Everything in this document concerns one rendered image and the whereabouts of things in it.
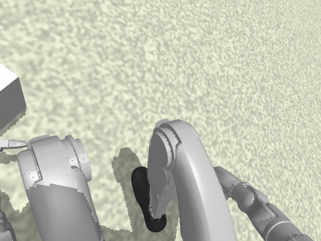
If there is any carton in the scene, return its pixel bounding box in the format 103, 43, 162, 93
0, 64, 27, 131

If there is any right robot arm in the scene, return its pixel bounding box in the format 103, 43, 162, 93
231, 182, 313, 241

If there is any right robot foot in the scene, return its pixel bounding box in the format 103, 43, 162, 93
131, 167, 167, 232

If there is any left robot hand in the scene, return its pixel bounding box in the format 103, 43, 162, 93
0, 140, 28, 152

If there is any right robot hand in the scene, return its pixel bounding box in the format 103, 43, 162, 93
213, 166, 242, 201

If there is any left robot arm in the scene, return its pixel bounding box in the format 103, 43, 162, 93
0, 197, 17, 241

